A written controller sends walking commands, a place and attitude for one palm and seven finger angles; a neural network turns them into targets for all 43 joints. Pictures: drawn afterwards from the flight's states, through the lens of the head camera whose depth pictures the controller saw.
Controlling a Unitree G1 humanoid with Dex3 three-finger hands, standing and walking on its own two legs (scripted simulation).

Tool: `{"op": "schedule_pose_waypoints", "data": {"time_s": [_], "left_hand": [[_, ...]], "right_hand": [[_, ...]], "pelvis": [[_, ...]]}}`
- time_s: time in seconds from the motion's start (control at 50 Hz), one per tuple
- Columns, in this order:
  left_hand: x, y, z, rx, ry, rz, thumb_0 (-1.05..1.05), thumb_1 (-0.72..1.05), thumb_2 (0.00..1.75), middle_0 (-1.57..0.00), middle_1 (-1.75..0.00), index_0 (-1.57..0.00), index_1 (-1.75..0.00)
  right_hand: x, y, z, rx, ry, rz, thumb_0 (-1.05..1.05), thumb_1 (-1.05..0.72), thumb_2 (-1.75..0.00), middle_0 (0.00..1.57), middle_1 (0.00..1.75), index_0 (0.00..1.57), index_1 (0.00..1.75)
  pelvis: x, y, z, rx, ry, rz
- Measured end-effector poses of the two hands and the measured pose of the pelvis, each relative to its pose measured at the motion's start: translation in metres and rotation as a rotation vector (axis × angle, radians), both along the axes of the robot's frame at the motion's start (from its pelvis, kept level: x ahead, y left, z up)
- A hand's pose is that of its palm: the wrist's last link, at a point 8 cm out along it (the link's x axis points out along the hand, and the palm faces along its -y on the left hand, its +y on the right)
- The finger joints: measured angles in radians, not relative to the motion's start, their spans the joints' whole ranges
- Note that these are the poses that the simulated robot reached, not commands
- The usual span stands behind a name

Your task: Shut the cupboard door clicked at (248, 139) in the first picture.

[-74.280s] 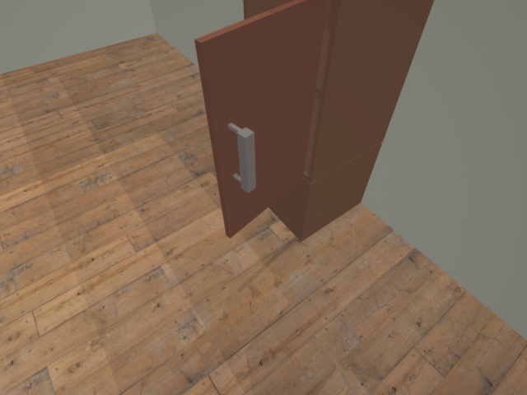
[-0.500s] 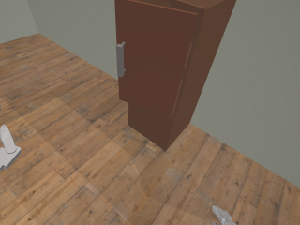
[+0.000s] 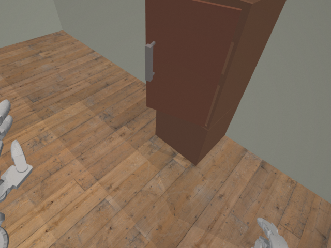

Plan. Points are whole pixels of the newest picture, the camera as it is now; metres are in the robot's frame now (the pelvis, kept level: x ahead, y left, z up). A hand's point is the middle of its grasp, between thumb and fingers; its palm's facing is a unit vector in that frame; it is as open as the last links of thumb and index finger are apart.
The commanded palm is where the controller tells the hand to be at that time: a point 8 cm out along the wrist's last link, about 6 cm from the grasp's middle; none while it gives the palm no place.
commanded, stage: stop stepping back and stand still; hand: left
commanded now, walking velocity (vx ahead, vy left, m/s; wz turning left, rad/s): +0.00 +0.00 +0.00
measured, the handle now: (151, 61) +0.87 +0.14 -0.02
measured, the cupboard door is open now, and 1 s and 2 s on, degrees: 19 19 19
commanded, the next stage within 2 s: let the arm hang, fingers relaxed in 0.70 s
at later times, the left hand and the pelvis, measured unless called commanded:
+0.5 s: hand (5, 159) +0.21 +0.30 +0.17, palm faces +0.42 -0.81 -0.41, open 7.4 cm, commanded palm +0.14 +0.34 +0.18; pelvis +0.00 +0.04 +0.01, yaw -1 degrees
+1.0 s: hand out of the picture +0.12 +0.25 -0.10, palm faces +0.00 -0.94 -0.33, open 7.4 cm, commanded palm none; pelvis -0.02 +0.04 +0.00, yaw +0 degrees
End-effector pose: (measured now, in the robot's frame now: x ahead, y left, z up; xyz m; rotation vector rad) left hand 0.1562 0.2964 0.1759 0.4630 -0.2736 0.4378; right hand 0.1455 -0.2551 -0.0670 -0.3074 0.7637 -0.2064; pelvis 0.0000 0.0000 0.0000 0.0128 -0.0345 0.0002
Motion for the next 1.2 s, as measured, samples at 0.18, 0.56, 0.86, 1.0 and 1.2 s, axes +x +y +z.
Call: {"op": "schedule_pose_waypoints", "data": {"time_s": [0.18,0.56,0.86,1.0,1.2], "left_hand": [[0.018,0.021,0.028,0.129,0.010,-0.038,0.02,0.89,0.90,-0.21,-0.30,-0.21,-0.30],[0.010,0.046,0.015,0.059,0.040,-0.036,0.02,0.89,0.90,-0.21,-0.30,-0.21,-0.30],[0.002,0.047,-0.051,-0.042,0.307,-0.008,0.01,0.90,0.90,-0.21,-0.30,-0.20,-0.30],[-0.045,0.000,-0.239,-0.330,1.097,-0.035,0.01,0.91,0.90,-0.20,-0.30,-0.19,-0.30],[-0.159,-0.041,-0.322,-0.578,1.508,0.074,-0.01,0.99,0.90,-0.21,-0.30,-0.20,-0.30]], "right_hand": [[0.029,0.052,0.006,0.136,-0.100,0.019,0.01,-0.91,-0.90,0.21,0.30,0.20,0.30],[-0.012,0.070,-0.002,0.079,0.021,-0.001,0.01,-0.91,-0.90,0.21,0.30,0.21,0.30],[-0.011,0.061,-0.016,0.122,0.020,0.076,0.01,-0.91,-0.90,0.21,0.30,0.20,0.30],[-0.041,0.036,-0.043,0.113,0.159,0.029,0.01,-0.91,-0.90,0.21,0.30,0.21,0.30],[-0.151,0.031,-0.052,0.079,0.565,-0.069,0.01,-0.91,-0.90,0.20,0.30,0.20,0.30]], "pelvis": [[0.007,0.019,0.004,-0.026,0.040,-0.025],[-0.001,0.043,0.007,-0.037,0.048,-0.014],[-0.012,0.042,0.004,-0.041,0.044,0.003],[-0.023,0.041,-0.003,-0.025,0.029,-0.006],[-0.023,0.023,0.002,-0.033,0.019,0.019]]}}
